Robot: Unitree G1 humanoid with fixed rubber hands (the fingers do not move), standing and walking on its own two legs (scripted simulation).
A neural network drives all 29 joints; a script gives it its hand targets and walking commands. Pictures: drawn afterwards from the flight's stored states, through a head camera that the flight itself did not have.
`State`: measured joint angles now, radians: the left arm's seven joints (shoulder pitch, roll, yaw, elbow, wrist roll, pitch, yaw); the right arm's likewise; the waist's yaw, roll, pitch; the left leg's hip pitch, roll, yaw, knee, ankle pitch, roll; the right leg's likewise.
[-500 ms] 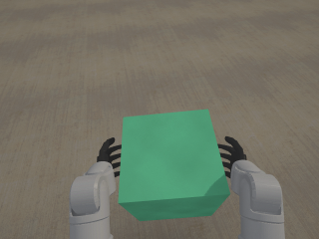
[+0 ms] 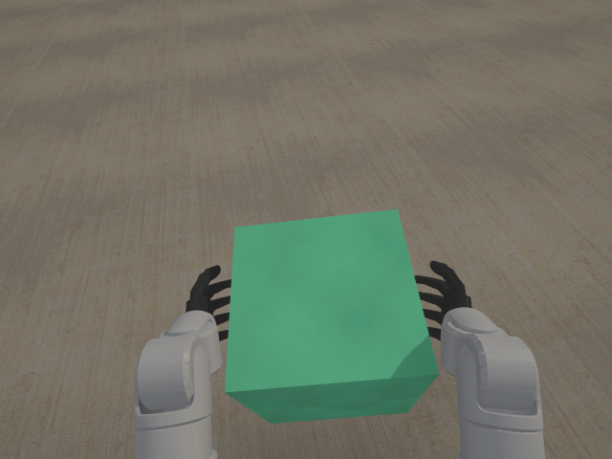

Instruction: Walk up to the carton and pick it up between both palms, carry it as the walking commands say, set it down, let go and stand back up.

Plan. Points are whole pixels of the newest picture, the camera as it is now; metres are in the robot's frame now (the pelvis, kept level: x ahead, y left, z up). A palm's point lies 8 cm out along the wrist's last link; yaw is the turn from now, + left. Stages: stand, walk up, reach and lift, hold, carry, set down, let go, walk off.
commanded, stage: carry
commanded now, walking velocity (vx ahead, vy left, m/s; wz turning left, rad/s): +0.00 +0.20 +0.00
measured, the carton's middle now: (327, 327) +0.31 +0.00 +0.00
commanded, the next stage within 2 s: none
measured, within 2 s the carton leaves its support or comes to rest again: neither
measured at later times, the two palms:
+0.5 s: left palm (82, 418) +0.17 +0.26 +0.07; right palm (365, 404) +0.18 -0.03 +0.08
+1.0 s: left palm out of the picture +0.10 +0.37 +0.08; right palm out of the picture +0.10 +0.08 +0.09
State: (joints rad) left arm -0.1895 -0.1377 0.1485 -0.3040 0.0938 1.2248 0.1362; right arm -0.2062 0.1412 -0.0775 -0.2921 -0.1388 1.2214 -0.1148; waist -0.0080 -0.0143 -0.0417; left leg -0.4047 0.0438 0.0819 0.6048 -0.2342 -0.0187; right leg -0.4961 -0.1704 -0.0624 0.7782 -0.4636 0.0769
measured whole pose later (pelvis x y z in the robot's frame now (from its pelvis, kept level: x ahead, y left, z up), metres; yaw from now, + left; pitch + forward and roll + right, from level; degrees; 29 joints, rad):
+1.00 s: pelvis -0.19 +0.22 +0.00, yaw +2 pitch +2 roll +2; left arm -0.26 -0.15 0.13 -0.29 0.12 1.24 0.15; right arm -0.25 0.15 -0.12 -0.32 -0.12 1.21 -0.15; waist -0.03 -0.05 0.00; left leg -0.39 0.01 0.13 0.57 -0.19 0.03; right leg -0.46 -0.19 -0.08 0.70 -0.34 0.07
